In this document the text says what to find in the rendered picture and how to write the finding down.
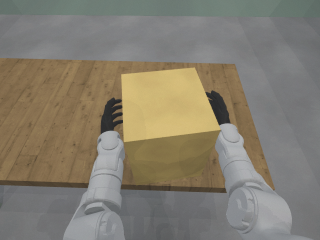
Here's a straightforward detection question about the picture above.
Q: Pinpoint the left robot hand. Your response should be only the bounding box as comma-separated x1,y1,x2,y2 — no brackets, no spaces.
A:
101,97,123,134

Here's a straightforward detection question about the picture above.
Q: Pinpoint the right robot forearm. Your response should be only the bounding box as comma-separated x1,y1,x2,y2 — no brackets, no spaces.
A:
215,123,292,225

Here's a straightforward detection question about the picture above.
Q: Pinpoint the right robot hand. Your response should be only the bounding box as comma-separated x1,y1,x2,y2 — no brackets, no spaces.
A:
205,90,231,125

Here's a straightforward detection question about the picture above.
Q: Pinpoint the carton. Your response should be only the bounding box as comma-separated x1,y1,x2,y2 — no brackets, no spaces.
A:
121,67,221,186

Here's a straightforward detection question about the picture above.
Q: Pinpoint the table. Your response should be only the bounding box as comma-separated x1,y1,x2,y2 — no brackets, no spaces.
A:
0,58,275,208

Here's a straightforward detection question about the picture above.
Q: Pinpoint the left robot upper arm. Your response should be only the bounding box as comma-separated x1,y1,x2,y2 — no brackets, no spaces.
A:
63,210,125,240

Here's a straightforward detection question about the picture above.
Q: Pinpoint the left robot forearm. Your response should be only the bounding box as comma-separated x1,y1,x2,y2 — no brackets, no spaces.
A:
63,130,125,239

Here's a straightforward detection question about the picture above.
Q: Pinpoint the right robot upper arm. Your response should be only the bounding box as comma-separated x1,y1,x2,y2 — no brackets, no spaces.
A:
226,186,313,240

